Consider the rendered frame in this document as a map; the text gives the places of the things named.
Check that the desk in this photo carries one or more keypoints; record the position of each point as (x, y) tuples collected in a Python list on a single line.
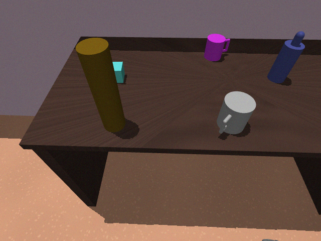
[(171, 98)]

